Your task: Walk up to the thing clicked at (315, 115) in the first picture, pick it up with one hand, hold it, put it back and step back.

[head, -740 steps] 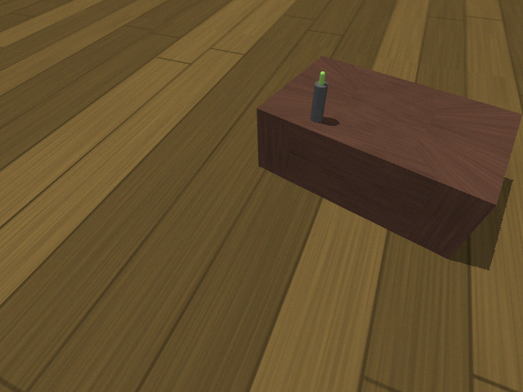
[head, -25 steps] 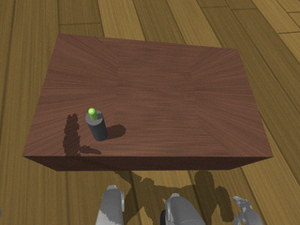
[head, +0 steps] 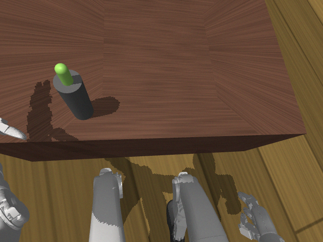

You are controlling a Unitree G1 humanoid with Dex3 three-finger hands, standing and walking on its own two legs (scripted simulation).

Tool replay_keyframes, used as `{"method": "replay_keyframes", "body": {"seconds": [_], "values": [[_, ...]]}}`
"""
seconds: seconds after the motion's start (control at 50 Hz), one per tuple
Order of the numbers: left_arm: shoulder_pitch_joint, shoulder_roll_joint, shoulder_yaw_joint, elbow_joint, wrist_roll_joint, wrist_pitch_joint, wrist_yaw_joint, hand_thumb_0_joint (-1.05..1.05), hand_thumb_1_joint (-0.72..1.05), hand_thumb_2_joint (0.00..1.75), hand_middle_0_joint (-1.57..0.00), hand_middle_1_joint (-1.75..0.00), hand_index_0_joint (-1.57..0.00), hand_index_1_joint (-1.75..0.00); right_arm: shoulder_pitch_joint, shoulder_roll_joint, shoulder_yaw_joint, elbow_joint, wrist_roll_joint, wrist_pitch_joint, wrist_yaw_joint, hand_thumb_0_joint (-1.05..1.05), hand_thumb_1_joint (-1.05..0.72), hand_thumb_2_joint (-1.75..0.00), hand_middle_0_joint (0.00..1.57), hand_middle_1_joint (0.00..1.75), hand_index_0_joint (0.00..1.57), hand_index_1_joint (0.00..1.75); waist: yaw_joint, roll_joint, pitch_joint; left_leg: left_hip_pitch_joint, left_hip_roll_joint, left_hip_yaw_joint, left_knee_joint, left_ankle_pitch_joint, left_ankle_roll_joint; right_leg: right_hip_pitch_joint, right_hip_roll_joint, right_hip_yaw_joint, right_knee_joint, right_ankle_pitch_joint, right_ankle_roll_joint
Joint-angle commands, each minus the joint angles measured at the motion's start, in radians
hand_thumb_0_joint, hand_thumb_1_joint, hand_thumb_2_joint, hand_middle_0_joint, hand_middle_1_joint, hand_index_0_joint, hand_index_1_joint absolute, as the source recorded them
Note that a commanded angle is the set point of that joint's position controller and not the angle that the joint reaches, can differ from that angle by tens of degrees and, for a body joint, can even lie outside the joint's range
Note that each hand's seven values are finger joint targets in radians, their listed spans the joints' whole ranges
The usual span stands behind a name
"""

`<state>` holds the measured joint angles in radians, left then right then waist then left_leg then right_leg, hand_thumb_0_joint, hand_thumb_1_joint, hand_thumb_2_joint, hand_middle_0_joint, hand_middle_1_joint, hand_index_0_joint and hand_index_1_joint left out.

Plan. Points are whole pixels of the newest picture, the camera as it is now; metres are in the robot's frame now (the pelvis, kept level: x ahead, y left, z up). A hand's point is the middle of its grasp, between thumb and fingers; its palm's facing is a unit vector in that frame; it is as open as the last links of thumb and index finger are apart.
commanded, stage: close in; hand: left
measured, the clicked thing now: (74, 93) +0.46 +0.21 -0.04
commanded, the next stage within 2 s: rest palm in 0.64 s
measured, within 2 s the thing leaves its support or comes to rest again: neither
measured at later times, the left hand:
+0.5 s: hand (65, 102) +0.44 +0.24 -0.07, palm faces +0.13 -0.99 +0.02, open 17.7 cm
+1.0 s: hand (77, 104) +0.44 +0.21 -0.08, palm faces +0.16 -0.99 +0.02, open 17.7 cm
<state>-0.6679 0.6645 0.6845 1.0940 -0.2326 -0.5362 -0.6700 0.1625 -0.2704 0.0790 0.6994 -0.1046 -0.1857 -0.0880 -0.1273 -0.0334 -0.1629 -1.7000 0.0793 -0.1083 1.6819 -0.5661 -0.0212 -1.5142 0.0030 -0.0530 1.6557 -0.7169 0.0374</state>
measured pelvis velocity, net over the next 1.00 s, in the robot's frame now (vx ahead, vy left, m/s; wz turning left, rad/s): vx -0.02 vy -0.02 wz -0.04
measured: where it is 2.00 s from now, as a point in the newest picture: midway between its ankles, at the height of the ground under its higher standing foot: (145, 230)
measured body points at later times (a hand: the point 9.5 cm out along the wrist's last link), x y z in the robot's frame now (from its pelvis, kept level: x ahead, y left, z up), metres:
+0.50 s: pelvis -0.04 -0.02 -0.09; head +0.16 +0.01 +0.31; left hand +0.43 +0.29 -0.07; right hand +0.05 -0.27 -0.23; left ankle +0.08 +0.13 -0.52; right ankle +0.03 -0.15 -0.52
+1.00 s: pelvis -0.02 -0.02 -0.07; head +0.18 +0.02 +0.33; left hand +0.43 +0.26 -0.07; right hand +0.11 -0.28 -0.20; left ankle +0.08 +0.13 -0.52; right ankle +0.03 -0.15 -0.52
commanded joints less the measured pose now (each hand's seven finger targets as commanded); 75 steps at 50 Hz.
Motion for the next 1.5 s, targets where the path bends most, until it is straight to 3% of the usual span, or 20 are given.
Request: {"method": "replay_keyframes", "body": {"seconds": [0.0, 0.02, 0.1, 0.18, 0.26, 0.36, 0.4, 0.44, 0.46, 0.52, 0.58, 0.72, 0.92, 1.06, 1.12, 1.16, 1.26, 1.28, 1.36, 1.48], "values": [[-0.302, 0.279, 0.005, -0.159, -0.009, -0.076, 0.024, 0.00, -0.52, 0.04, -0.03, -0.07, -0.03, -0.06, 0.144, -0.225, -0.087, -0.024, -0.006, -0.015, 0.003, 0.00, -0.92, -0.90, 0.20, 0.30, 0.20, 0.30, 0.033, 0.307, -0.630, 0.665, -0.006, -0.001, -0.066, 0.347, 0.023, -0.090, 0.027, -0.026, -0.079, 0.304, -0.073], [-0.340, 0.259, -0.023, -0.172, -0.002, -0.076, 0.028, 0.00, -0.55, 0.04, -0.03, -0.07, -0.03, -0.07, 0.140, -0.219, -0.084, -0.025, -0.008, -0.012, 0.008, 0.00, -0.91, -0.90, 0.20, 0.30, 0.20, 0.30, 0.021, 0.313, -0.612, 0.616, -0.007, 0.004, -0.049, 0.301, 0.024, -0.112, 0.026, -0.025, -0.061, 0.286, -0.074], [-0.397, 0.281, -0.008, -0.190, 0.013, -0.090, 0.080, 0.00, -0.60, 0.00, -0.04, -0.06, -0.05, -0.05, 0.128, -0.213, -0.079, -0.038, -0.012, -0.003, 0.026, 0.00, -0.91, -0.90, 0.20, 0.30, 0.20, 0.30, 0.029, 0.277, -0.630, 0.494, -0.007, 0.015, 0.017, 0.184, 0.026, -0.146, 0.030, -0.024, -0.001, 0.220, -0.072], [-0.432, 0.247, -0.011, -0.236, 0.017, -0.081, 0.150, 0.00, -0.61, 0.00, -0.04, -0.07, -0.05, -0.05, 0.131, -0.207, -0.082, -0.041, -0.012, 0.017, 0.043, 0.00, -0.92, -0.90, 0.20, 0.30, 0.20, 0.30, 0.051, 0.273, -0.694, 0.466, -0.004, 0.022, 0.055, 0.148, 0.022, -0.164, 0.035, -0.025, 0.039, 0.194, -0.071], [-0.486, 0.253, -0.023, -0.325, 0.049, -0.054, 0.245, 0.00, -0.61, 0.01, -0.04, -0.06, -0.05, -0.05, 0.137, -0.197, -0.088, -0.040, -0.009, 0.050, 0.051, 0.00, -0.92, -0.90, 0.20, 0.30, 0.20, 0.30, 0.066, 0.297, -0.742, 0.428, -0.005, 0.038, 0.066, 0.106, 0.019, -0.138, 0.040, -0.015, 0.039, 0.169, -0.071], [-0.424, 0.147, -0.092, -0.316, 0.062, -0.009, 0.316, 0.00, -0.60, 0.01, -0.03, -0.07, -0.06, -0.05, 0.139, -0.183, -0.099, -0.027, 0.015, 0.092, 0.058, 0.00, -0.91, -0.90, 0.20, 0.30, 0.20, 0.30, 0.038, 0.211, -0.663, 0.330, -0.004, 0.039, 0.064, 0.021, 0.024, -0.130, 0.042, -0.015, 0.017, 0.116, -0.067], [-0.424, 0.170, -0.095, -0.350, 0.065, -0.003, 0.332, 0.00, -0.60, 0.00, -0.04, -0.07, -0.07, -0.04, 0.126, -0.178, -0.099, -0.035, 0.025, 0.106, 0.057, 0.00, -0.91, -0.90, 0.20, 0.30, 0.20, 0.30, 0.039, 0.179, -0.635, 0.268, -0.005, 0.045, 0.071, -0.005, 0.028, -0.114, 0.043, -0.003, 0.002, 0.096, -0.065], [-0.387, 0.137, -0.098, -0.323, 0.050, 0.005, 0.341, 0.00, -0.60, 0.00, -0.04, -0.06, -0.07, -0.03, 0.118, -0.169, -0.098, -0.036, 0.034, 0.118, 0.059, 0.00, -0.92, -0.90, 0.20, 0.30, 0.20, 0.30, 0.044, 0.130, -0.613, 0.226, -0.005, 0.048, 0.080, -0.002, 0.032, -0.082, 0.044, 0.010, -0.014, 0.096, -0.059], [-0.402, 0.095, -0.127, -0.344, 0.043, 0.007, 0.339, 0.00, -0.61, 0.00, -0.04, -0.06, -0.07, -0.03, 0.112, -0.166, -0.098, -0.045, 0.039, 0.120, 0.062, 0.00, -0.92, -0.90, 0.20, 0.30, 0.20, 0.30, 0.031, 0.140, -0.578, 0.223, -0.004, 0.044, 0.070, -0.026, 0.032, -0.114, 0.043, 0.006, -0.016, 0.074, -0.062], [-0.358, 0.107, -0.113, -0.330, 0.041, 0.014, 0.361, 0.00, -0.61, 0.00, -0.04, -0.06, -0.07, -0.02, 0.103, -0.164, -0.101, -0.063, 0.051, 0.130, 0.065, 0.00, -0.92, -0.90, 0.20, 0.30, 0.20, 0.30, 0.042, 0.119, -0.531, 0.186, -0.004, 0.041, 0.051, -0.062, 0.033, -0.109, 0.048, 0.011, -0.037, 0.030, -0.063], [-0.350, 0.052, -0.136, -0.364, 0.038, 0.009, 0.367, 0.00, -0.61, 0.00, -0.04, -0.05, -0.07, -0.02, 0.102, -0.160, -0.104, -0.073, 0.053, 0.138, 0.070, 0.00, -0.92, -0.90, 0.20, 0.30, 0.20, 0.30, 0.041, 0.123, -0.557, 0.209, -0.004, 0.041, 0.053, -0.011, 0.032, -0.086, 0.048, 0.010, -0.029, 0.089, -0.063], [-0.331, 0.001, -0.174, -0.450, 0.063, 0.006, 0.409, 0.00, -0.59, 0.00, -0.04, -0.04, -0.06, -0.01, 0.113, -0.163, -0.123, -0.062, 0.050, 0.156, 0.080, 0.00, -0.92, -0.90, 0.20, 0.30, 0.20, 0.30, 0.050, 0.178, -0.630, 0.338, 0.004, 0.041, 0.062, 0.130, 0.037, -0.057, 0.051, 0.002, -0.020, 0.230, -0.064], [-0.279, -0.087, -0.224, -0.530, 0.083, -0.021, 0.478, 0.00, -0.61, 0.00, -0.06, -0.01, -0.07, 0.00, 0.080, -0.155, -0.135, -0.071, 0.042, 0.177, 0.095, 0.00, -0.93, -0.90, 0.20, 0.30, 0.20, 0.30, 0.055, 0.189, -0.632, 0.390, 0.008, 0.033, 0.060, 0.190, 0.038, -0.064, 0.054, -0.011, -0.001, 0.281, -0.066], [-0.318, -0.059, -0.225, -0.552, 0.098, -0.032, 0.495, 0.00, -0.49, 0.11, -0.26, -0.20, -0.27, -0.18, 0.077, -0.154, -0.134, -0.079, 0.039, 0.190, 0.100, 0.00, -0.93, -0.90, 0.20, 0.30, 0.20, 0.30, 0.056, 0.194, -0.646, 0.406, 0.010, 0.026, 0.053, 0.177, 0.038, -0.068, 0.054, -0.012, 0.006, 0.268, -0.068], [-0.293, -0.093, -0.243, -0.498, 0.098, -0.020, 0.494, 0.00, -0.45, 0.16, -0.34, -0.27, -0.35, -0.25, 0.083, -0.149, -0.133, -0.074, 0.039, 0.195, 0.099, 0.00, -0.93, -0.90, 0.20, 0.30, 0.20, 0.30, 0.041, 0.174, -0.637, 0.391, 0.009, 0.027, 0.052, 0.160, 0.040, -0.058, 0.054, -0.010, -0.008, 0.260, -0.065], [-0.292, -0.072, -0.239, -0.519, 0.095, -0.015, 0.497, 0.00, -0.43, 0.20, -0.39, -0.32, -0.40, -0.31, 0.082, -0.146, -0.130, -0.079, 0.042, 0.195, 0.099, 0.00, -0.93, -0.90, 0.20, 0.30, 0.20, 0.30, 0.058, 0.167, -0.654, 0.378, 0.007, 0.036, 0.056, 0.174, 0.043, -0.030, 0.054, -0.001, -0.017, 0.273, -0.064], [-0.254, -0.110, -0.255, -0.481, 0.091, -0.007, 0.490, 0.00, -0.38, 0.23, -0.47, -0.39, -0.49, -0.37, 0.071, -0.148, -0.132, -0.093, 0.051, 0.197, 0.098, 0.00, -0.93, -0.90, 0.20, 0.30, 0.20, 0.30, 0.042, 0.139, -0.583, 0.332, 0.006, 0.025, 0.037, 0.093, 0.040, -0.072, 0.054, -0.013, -0.018, 0.205, -0.069], [-0.262, -0.099, -0.248, -0.503, 0.088, -0.011, 0.490, 0.00, -0.36, 0.25, -0.48, -0.39, -0.50, -0.38, 0.062, -0.147, -0.129, -0.102, 0.054, 0.196, 0.097, 0.00, -0.93, -0.90, 0.20, 0.30, 0.20, 0.30, 0.056, 0.139, -0.580, 0.332, 0.005, 0.023, 0.026, 0.074, 0.037, -0.080, 0.054, -0.014, -0.015, 0.186, -0.072], [-0.290, -0.092, -0.249, -0.515, 0.090, -0.022, 0.491, 0.00, -0.25, 0.31, -0.54, -0.45, -0.55, -0.43, 0.073, -0.147, -0.129, -0.087, 0.052, 0.196, 0.099, 0.00, -0.92, -0.90, 0.20, 0.30, 0.20, 0.30, 0.055, 0.175, -0.607, 0.380, 0.010, 0.014, 0.040, 0.131, 0.036, -0.100, 0.053, -0.018, 0.015, 0.230, -0.072], [-0.331, -0.062, -0.244, -0.517, 0.102, -0.039, 0.504, 0.00, -0.13, 0.45, -0.68, -0.59, -0.69, -0.58, 0.083, -0.149, -0.128, -0.086, 0.049, 0.200, 0.098, 0.00, -0.93, -0.90, 0.20, 0.30, 0.20, 0.30, 0.050, 0.201, -0.608, 0.362, 0.008, 0.021, 0.039, 0.081, 0.033, -0.113, 0.054, -0.014, 0.013, 0.187, -0.074]]}}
